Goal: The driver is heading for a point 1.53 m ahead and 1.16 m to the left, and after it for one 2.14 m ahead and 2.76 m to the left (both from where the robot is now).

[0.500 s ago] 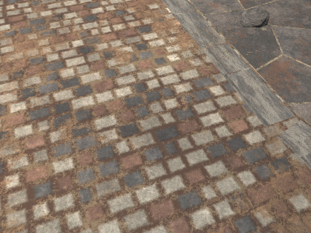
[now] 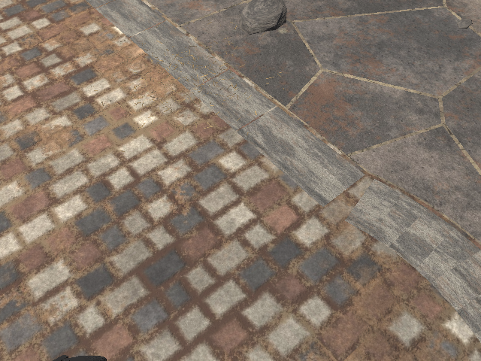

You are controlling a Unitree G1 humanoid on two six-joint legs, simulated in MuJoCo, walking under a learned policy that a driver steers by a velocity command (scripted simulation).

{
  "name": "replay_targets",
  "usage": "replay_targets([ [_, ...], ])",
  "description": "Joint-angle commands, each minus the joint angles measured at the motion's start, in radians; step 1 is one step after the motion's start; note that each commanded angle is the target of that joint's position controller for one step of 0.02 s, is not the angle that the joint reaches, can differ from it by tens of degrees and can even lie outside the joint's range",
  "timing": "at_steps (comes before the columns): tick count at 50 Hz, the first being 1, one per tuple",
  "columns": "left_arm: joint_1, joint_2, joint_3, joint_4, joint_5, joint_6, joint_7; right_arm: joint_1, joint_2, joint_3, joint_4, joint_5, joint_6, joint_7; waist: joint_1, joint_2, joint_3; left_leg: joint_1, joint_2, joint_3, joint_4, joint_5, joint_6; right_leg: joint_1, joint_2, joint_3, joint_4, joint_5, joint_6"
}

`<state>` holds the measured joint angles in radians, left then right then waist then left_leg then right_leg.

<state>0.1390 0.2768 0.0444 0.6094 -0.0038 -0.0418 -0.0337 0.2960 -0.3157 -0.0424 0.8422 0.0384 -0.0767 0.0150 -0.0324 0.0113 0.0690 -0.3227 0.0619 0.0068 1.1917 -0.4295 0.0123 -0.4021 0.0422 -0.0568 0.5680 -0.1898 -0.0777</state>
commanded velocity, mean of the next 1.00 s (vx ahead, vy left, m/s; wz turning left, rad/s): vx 0.50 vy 0.00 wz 0.45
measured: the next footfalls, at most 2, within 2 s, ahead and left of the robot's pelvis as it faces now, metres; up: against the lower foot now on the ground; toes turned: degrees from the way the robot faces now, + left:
left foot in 0.44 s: +0.39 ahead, +0.17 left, +0.00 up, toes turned +15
right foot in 0.92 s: +0.72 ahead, +0.08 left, +0.00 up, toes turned +33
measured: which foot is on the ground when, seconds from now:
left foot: up 0.00-0.42, down 0.44-0.92, up 0.94-1.00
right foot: down 0.00-0.46, up 0.48-0.90, down 0.92-1.00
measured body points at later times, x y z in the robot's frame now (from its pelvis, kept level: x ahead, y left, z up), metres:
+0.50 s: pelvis +0.28 +0.07 -0.01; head +0.32 +0.08 +0.44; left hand +0.26 +0.36 -0.13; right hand +0.52 -0.14 -0.10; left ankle +0.35 +0.16 -0.73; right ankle +0.11 -0.09 -0.66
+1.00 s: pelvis +0.57 +0.12 +0.00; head +0.59 +0.12 +0.45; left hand +0.60 +0.44 -0.08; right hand +0.77 -0.10 -0.12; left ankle +0.38 +0.16 -0.65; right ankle +0.69 +0.06 -0.73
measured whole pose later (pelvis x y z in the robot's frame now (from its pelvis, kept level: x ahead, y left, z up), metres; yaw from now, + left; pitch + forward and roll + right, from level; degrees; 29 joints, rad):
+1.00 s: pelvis +0.57 +0.12 +0.00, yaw +33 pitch +2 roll -1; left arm 0.12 0.27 0.05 0.69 0.01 -0.11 -0.02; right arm 0.35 -0.31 -0.06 0.73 0.03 -0.02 -0.01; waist -0.04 0.03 0.01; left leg -0.31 -0.07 -0.15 1.09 -0.48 0.03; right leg -0.41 0.03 0.00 0.54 -0.17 -0.02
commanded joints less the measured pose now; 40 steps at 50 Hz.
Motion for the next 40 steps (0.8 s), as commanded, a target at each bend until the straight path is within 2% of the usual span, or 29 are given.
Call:
replay_targets([
  [1,0.11,0.109,0.037,-0.006,0.015,-0.033,0.006,-0.033,-0.123,-0.029,-0.08,-0.005,-0.012,-0.001,0.052,-0.07,-0.127,-0.295,0.094,-0.089,0.003,0.105,0.001,0.335,-0.292,0.317,-0.32,0.194,-0.175],
  [3,0.091,0.103,0.04,0.013,0.015,-0.055,0.006,0.02,-0.084,-0.026,-0.052,-0.006,0.017,-0.005,0.022,-0.065,-0.11,-0.245,0.09,-0.093,-0.029,0.153,-0.019,0.26,-0.287,0.241,-0.385,0.227,-0.178],
  [4,0.086,0.107,0.042,0.026,0.016,-0.064,0.006,0.012,-0.073,-0.025,-0.053,-0.007,0.028,-0.009,0.016,-0.06,-0.085,-0.263,0.087,-0.102,-0.056,0.185,-0.029,0.24,-0.284,0.198,-0.41,0.244,-0.174],
  [7,0.1,0.112,0.047,0.062,0.026,-0.071,0.019,-0.054,-0.057,-0.026,-0.072,-0.011,0.033,-0.012,0.031,-0.056,-0.036,-0.348,0.072,-0.132,-0.185,0.342,-0.048,0.259,-0.262,0.087,-0.443,0.266,-0.144],
  [11,0.109,0.129,0.05,0.091,0.02,-0.068,0.031,-0.151,-0.027,-0.015,-0.097,-0.017,0.019,0.008,0.069,-0.053,-0.004,-0.325,0.051,-0.071,-0.42,0.542,-0.037,0.292,-0.24,-0.031,-0.466,0.268,-0.099],
  [14,0.166,0.148,0.058,0.131,0.009,-0.054,0.037,-0.239,-0.011,-0.005,-0.139,-0.017,0.017,0.025,0.109,-0.036,0.031,-0.365,0.042,-0.036,-0.521,0.538,-0.013,0.392,-0.278,-0.064,-0.45,0.303,-0.093],
  [16,0.189,0.158,0.064,0.152,0.0,-0.037,0.04,-0.28,-0.012,-0.005,-0.17,-0.018,0.017,0.038,0.118,-0.039,0.039,-0.406,0.031,-0.011,-0.559,0.469,0.01,0.483,-0.305,-0.078,-0.408,0.369,-0.087],
  [17,0.191,0.165,0.066,0.158,-0.005,-0.027,0.042,-0.29,-0.016,-0.006,-0.184,-0.018,0.017,0.046,0.114,-0.045,0.036,-0.41,0.021,0.006,-0.571,0.42,0.023,0.519,-0.316,-0.085,-0.377,0.435,-0.081],
  [19,0.171,0.191,0.073,0.157,-0.008,-0.011,0.052,-0.262,-0.038,-0.017,-0.201,-0.017,0.021,0.055,0.077,-0.081,-0.011,-0.324,-0.031,0.063,-0.578,0.318,0.06,0.555,-0.321,-0.114,-0.267,0.737,-0.056],
  [20,0.16,0.205,0.076,0.154,-0.01,-0.003,0.059,-0.211,-0.06,-0.03,-0.198,-0.017,0.026,0.055,0.043,-0.104,-0.057,-0.242,-0.069,0.093,-0.567,0.265,0.082,0.559,-0.317,-0.125,-0.174,0.904,-0.042],
  [21,0.148,0.211,0.077,0.15,-0.01,0.006,0.065,-0.102,-0.097,-0.052,-0.178,-0.015,0.03,0.05,-0.022,-0.106,-0.122,-0.094,-0.109,0.108,-0.579,0.25,0.111,0.526,-0.3,-0.141,-0.017,0.983,-0.023],
  [22,0.135,0.203,0.07,0.144,-0.013,0.006,0.071,0.057,-0.154,-0.084,-0.142,-0.013,0.034,0.036,-0.111,-0.073,-0.204,0.165,-0.128,0.073,-0.649,0.31,0.153,0.393,-0.258,-0.161,0.212,0.88,0.016],
  [23,0.211,0.111,0.039,0.104,0.015,-0.012,0.064,0.16,-0.27,-0.117,-0.127,-0.015,0.042,0.014,-0.091,0.141,-0.317,0.554,0.11,-0.33,-0.652,0.297,0.29,-0.002,-0.149,-0.154,0.585,0.293,0.079],
  [24,0.219,0.059,0.012,0.084,0.016,-0.051,0.047,0.129,-0.27,-0.107,-0.156,-0.011,0.03,0.017,-0.048,0.196,-0.451,0.74,0.275,-0.833,-0.827,0.159,0.441,-0.271,0.037,0.059,0.825,-0.405,0.107],
  [25,0.101,0.143,0.032,0.063,-0.024,-0.082,0.029,0.123,-0.192,-0.084,-0.16,-0.019,0.021,0.02,-0.105,0.1,-0.389,0.71,0.257,-0.75,-0.885,0.122,0.383,-0.382,-0.03,0.178,0.853,-0.358,0.08],
  [26,0.046,0.147,0.029,0.039,-0.04,-0.098,0.024,0.079,-0.156,-0.074,-0.161,-0.019,0.014,0.018,-0.083,0.056,-0.258,0.576,0.22,-0.608,-0.893,0.163,0.34,-0.404,-0.074,0.162,0.783,-0.272,0.059],
  [27,0.039,0.138,0.03,0.044,-0.02,-0.104,0.03,0.013,-0.13,-0.066,-0.169,-0.017,0.012,0.018,-0.032,-0.013,-0.165,0.421,0.175,-0.499,-0.901,0.266,0.306,-0.365,-0.115,0.15,0.678,-0.21,0.06],
  [28,0.047,0.151,0.039,0.052,0.003,-0.097,0.036,-0.037,-0.096,-0.055,-0.184,-0.022,0.011,0.013,0.003,-0.004,-0.125,0.309,0.141,-0.424,-0.919,0.372,0.29,-0.296,-0.142,0.147,0.603,-0.167,0.071],
  [29,0.067,0.149,0.042,0.054,0.01,-0.085,0.035,-0.062,-0.089,-0.051,-0.2,-0.033,0.012,0.009,0.03,0.022,-0.112,0.233,0.119,-0.395,-0.941,0.433,0.29,-0.238,-0.149,0.148,0.576,-0.141,0.083],
  [32,0.076,0.111,0.034,0.052,0.02,-0.057,0.039,-0.063,-0.12,-0.06,-0.201,-0.029,0.009,-0.006,0.05,0.028,-0.093,0.111,0.083,-0.305,-0.97,0.564,0.294,-0.194,-0.141,0.113,0.448,-0.076,0.136],
  [34,-0.002,0.087,0.022,0.029,0.021,-0.053,0.041,-0.042,-0.141,-0.066,-0.191,-0.024,0.012,-0.019,0.026,0.039,-0.071,0.065,0.044,-0.254,-0.969,0.548,0.263,-0.182,-0.121,0.1,0.291,0.051,0.159],
  [36,-0.08,0.065,0.013,0.013,0.017,-0.057,0.036,-0.017,-0.145,-0.068,-0.182,-0.018,0.02,-0.026,-0.008,0.062,-0.068,0.042,0.007,-0.227,-0.951,0.471,0.225,-0.128,-0.086,0.095,0.125,0.19,0.164],
  [38,-0.143,0.071,0.012,-0.002,0.005,-0.064,0.027,0.022,-0.15,-0.07,-0.169,-0.015,0.028,-0.031,-0.038,0.074,-0.071,0.049,0.014,-0.258,-0.938,0.399,0.207,-0.084,-0.054,0.094,0.026,0.269,0.165],
  [40,-0.169,0.094,0.019,-0.012,-0.004,-0.073,0.019,0.048,-0.146,-0.07,-0.157,-0.009,0.034,-0.033,-0.043,0.083,-0.071,0.1,0.041,-0.318,-0.895,0.347,0.197,-0.072,-0.046,0.123,-0.035,0.26,0.152],
])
